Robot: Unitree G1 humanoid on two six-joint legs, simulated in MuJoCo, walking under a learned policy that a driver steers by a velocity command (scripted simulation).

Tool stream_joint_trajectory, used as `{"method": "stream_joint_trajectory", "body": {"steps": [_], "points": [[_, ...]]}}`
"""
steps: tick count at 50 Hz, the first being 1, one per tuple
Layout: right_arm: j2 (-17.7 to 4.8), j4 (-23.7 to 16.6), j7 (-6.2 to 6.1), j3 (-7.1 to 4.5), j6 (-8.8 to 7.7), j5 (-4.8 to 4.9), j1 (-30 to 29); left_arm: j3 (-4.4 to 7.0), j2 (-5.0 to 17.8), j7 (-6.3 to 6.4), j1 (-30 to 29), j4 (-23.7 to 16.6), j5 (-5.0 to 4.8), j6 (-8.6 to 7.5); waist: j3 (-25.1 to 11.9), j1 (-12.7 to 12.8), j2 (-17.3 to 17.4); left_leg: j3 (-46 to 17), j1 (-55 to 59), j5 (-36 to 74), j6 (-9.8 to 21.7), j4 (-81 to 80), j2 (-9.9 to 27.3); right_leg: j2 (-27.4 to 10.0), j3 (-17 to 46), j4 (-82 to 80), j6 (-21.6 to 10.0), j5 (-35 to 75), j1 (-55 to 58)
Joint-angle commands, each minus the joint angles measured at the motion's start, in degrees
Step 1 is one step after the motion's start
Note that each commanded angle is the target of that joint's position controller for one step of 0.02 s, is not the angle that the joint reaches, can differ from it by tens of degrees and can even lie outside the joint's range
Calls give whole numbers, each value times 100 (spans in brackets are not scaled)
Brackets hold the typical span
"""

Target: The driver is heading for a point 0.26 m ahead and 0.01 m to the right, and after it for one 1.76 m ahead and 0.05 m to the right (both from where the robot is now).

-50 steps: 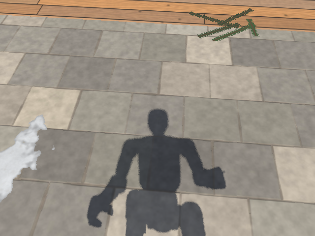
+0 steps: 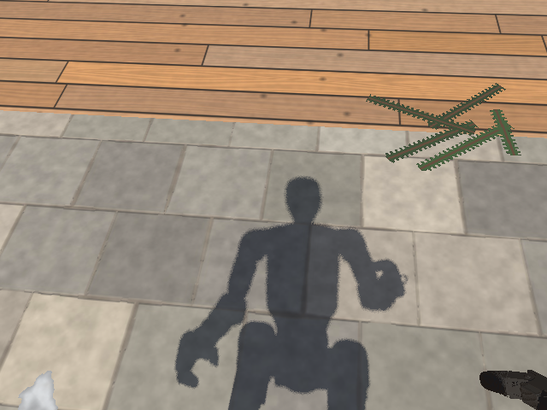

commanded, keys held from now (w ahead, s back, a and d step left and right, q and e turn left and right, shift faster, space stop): w+e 0.04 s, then e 0.24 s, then no key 0.22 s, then q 0.50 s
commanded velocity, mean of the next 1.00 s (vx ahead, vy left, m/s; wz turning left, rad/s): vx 0.14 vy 0.00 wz -0.11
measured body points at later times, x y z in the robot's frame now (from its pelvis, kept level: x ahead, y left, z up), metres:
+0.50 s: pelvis +0.18 +0.02 -0.01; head +0.22 +0.01 +0.44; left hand +0.42 +0.24 -0.10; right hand +0.21 -0.28 -0.12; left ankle +0.22 +0.14 -0.75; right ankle +0.21 -0.12 -0.72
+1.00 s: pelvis +0.22 +0.03 -0.02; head +0.25 +0.05 +0.43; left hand +0.40 +0.30 -0.13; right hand +0.31 -0.28 -0.12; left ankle +0.22 +0.12 -0.75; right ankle +0.21 -0.12 -0.74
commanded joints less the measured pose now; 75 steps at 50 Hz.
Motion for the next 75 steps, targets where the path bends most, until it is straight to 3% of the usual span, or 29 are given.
{"method": "stream_joint_trajectory", "body": {"steps": [1, 4, 6, 7, 8, 9, 11, 13, 17, 24, 26, 27, 28, 29, 31, 34, 37, 40, 45, 48, 49, 50, 51, 52, 54, 56, 63, 68, 75], "points": [[-445, -538, 57, -120, -150, 67, -677, 261, 952, 76, 223, -240, -39, 12, -153, -5, -624, 216, 778, 261, 32, -501, -379, -1276, 1179, -214, -603, 1218, -333], [-672, -487, 65, -228, -222, 38, -450, 303, 974, 125, 106, -272, -6, 113, -179, -226, -845, 167, 1134, -293, 271, -888, -459, -1311, 1547, 492, -407, 1960, 132], [-955, -310, -2, -344, -278, -106, 595, 224, 724, 113, -212, -494, 46, 136, -1057, -795, -719, -27, 3038, 742, 751, -1062, 97, -818, 1216, 2011, 11, 2422, -330], [-1344, -272, -52, -424, -228, -183, 1263, 132, 400, 114, 144, -617, 167, 111, -1920, -812, 372, -1226, 4861, 2686, 1296, -511, 1396, -217, 599, 3708, 357, 18, -1571], [-1267, -127, -12, -418, -88, -73, 1507, 68, 444, 95, 939, -660, 51, 100, -2678, -581, 1851, -3060, 5882, 2496, 2160, -608, 2518, 84, 211, 5087, 579, -2804, -2889], [-820, -289, -13, -320, 7, 10, 1197, 201, 968, 106, 909, -494, -20, 156, -2165, -599, 963, -2815, 5204, 1666, 1995, -806, 2333, -420, 308, 5643, 719, -2424, -3166], [-485, -336, -40, -192, 138, -18, 622, 293, 1107, 138, -36, -677, 11, 324, -944, -602, 149, -1275, 3729, 1765, 1641, -1058, 1670, -731, -160, 5590, 932, -1763, -3244], [-533, -225, -34, -196, 183, -70, 307, 287, 838, 149, -23, -754, 30, 471, -506, -336, 412, -512, 2614, 1620, 1554, -1433, 1264, -955, -394, 5090, 984, -1427, -2743], [-769, 21, -53, -291, 187, -62, 241, 169, 475, 126, -264, -945, 100, 496, -691, -342, 511, 33, 2424, 2058, 1827, -1737, 1288, -1011, -576, 3955, 992, -800, -2321], [-1015, 386, 1, -311, 352, 135, 303, 129, 592, -28, -947, -1150, 134, 485, -736, -510, 478, 322, 2565, 888, 1652, -1541, 1287, -855, -810, 1927, 705, -59, -1318], [-849, 509, 20, -216, 367, 207, 295, 129, 537, -40, -822, -1071, 176, 452, -689, -348, 409, 320, 2276, 150, 1342, -1165, 1070, -743, -892, 708, 470, 668, -446], [-482, 647, 65, -65, 325, 143, 535, 131, 608, -2, -783, -1073, 227, 441, -744, -320, 150, 440, 1909, -408, 918, -954, 789, -1031, -516, 109, 315, 1437, 302], [-148, 623, 143, 79, 271, -129, 862, 176, 1047, 84, -720, -1171, 311, 455, -1145, -589, -829, 843, 1435, -1992, 424, -159, 281, -2220, 642, 294, -17, 3337, 1134], [-75, 698, 129, 100, 308, -48, 1133, 61, 764, 92, -1134, -1157, 379, 453, -1192, -792, -1356, 782, 1566, -2847, 187, -250, 163, -2570, 788, 316, -661, 2607, 409], [-576, 702, 62, 5, 413, 11, 719, 25, 526, 2, -1607, -1165, 358, 363, -740, -697, -977, 746, 1932, -1797, 97, -603, 136, -1768, 92, 292, -257, 1121, -140], [-972, 720, -25, -87, 532, 35, 690, 155, 884, 52, -1430, -1075, 264, 342, -338, -525, -857, 664, 1639, -1156, 145, -418, 91, -1630, -150, 346, -31, 1111, -194], [-824, 692, -40, -124, 558, 113, 717, 260, 986, 180, -1083, -953, 217, 398, -524, -411, -913, 808, 1214, -1624, 131, 372, -41, -2170, 23, 470, -436, 2363, 226], [-695, 613, -18, -215, 706, 157, 657, 276, 902, 259, -1124, -960, 252, 377, -616, -306, -1026, 625, 567, -3737, 49, 2460, 95, -2968, 408, 252, -1092, 3291, 226], [-546, 574, 8, -239, 890, 157, 803, 337, 888, 198, -1933, -898, 180, 328, -607, -603, -896, 865, 1409, -2671, 56, 1524, 175, -2528, -683, 277, -690, 2637, -368], [-618, 593, 130, -312, 891, 156, 1162, 355, 913, 205, -1950, -739, 25, 383, -767, -801, -877, 1251, 2241, -1509, 325, 50, -113, -2414, -1083, 868, -306, 1998, -462], [-759, 608, 114, -375, 876, 112, 1272, 333, 769, 196, -1653, -582, 3, 396, -686, -776, -519, 1042, 2643, -947, 528, -569, -217, -2160, -1380, 1442, 68, 1107, -799], [-1398, 485, 9, -535, 840, 88, 1282, 265, 509, 168, -1358, -556, 196, 414, -519, -586, 993, -597, 3250, 865, 998, -1224, 818, -1516, -1950, 2895, 672, -724, -1977], [-1905, 297, 25, -594, 729, -126, 1283, 206, 432, 221, -1980, -942, 283, 405, -506, -789, 1788, -2543, 3117, 1836, 2241, -1534, 2050, -636, -1340, 4241, 951, -2741, -3109], [-1691, 255, 71, -535, 579, -218, 1306, 282, 696, 265, -2175, -916, 215, 406, -758, -968, 866, -2372, 3116, 1252, 2433, -1629, 1982, -736, -641, 4935, 875, -2679, -3196], [-1383, 208, 7, -463, 455, -7, 779, 364, 803, 326, -1923, -686, 148, 409, -478, -625, 361, -1533, 3046, 283, 1796, -1528, 1350, -934, -454, 4844, 756, -1611, -3312], [-1100, 155, -98, -353, 495, 129, 593, 409, 854, 354, -1769, -560, 182, 404, -491, -508, 485, -1244, 2937, 443, 1528, -1520, 1071, -919, -418, 4759, 829, -975, -3079], [-1115, 70, -230, -365, 580, 119, 879, 371, 654, 315, -1768, -503, 124, 310, -563, -617, 500, -1390, 3388, 189, 1560, -1543, 849, -714, -293, 3872, 1084, -415, -3112], [-1096, 7, -244, -360, 635, 67, 740, 347, 658, 262, -1743, -422, 115, 243, -487, -671, 629, -1548, 3071, -377, 1579, -1525, 744, -759, -290, 2982, 1166, -350, -2626], [-580, 278, -110, -62, 612, -80, 421, 184, 479, 69, -1396, -157, 107, 135, -485, -572, 517, -1090, 2409, 51, 1522, -1321, 641, -935, -671, 1215, 942, 29, -738]]}}
Keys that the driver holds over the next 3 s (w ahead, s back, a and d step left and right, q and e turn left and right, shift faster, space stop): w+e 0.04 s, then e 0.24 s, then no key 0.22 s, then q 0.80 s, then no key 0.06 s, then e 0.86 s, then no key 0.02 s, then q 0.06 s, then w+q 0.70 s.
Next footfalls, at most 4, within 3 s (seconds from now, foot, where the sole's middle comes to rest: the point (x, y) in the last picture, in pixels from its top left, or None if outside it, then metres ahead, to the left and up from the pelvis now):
0.12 left None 0.26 0.13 -0.78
0.54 right None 0.24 -0.13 -0.78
0.98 left None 0.26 0.13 -0.78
1.54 right None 0.31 -0.10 -0.78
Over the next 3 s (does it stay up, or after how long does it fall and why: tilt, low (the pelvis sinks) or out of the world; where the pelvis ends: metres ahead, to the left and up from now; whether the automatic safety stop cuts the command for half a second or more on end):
stays up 0.47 0.00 0.00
